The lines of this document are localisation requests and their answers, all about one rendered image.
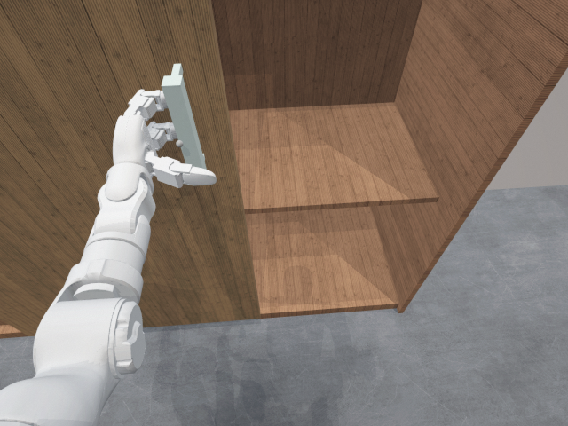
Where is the robot left hand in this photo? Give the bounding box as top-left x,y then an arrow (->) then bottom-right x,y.
113,89 -> 217,188

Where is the handle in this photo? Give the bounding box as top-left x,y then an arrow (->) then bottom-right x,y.
162,64 -> 207,170

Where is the left robot forearm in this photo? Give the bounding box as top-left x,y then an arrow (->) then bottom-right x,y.
33,162 -> 155,373

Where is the robot left upper arm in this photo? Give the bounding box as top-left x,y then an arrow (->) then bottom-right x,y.
0,297 -> 146,426

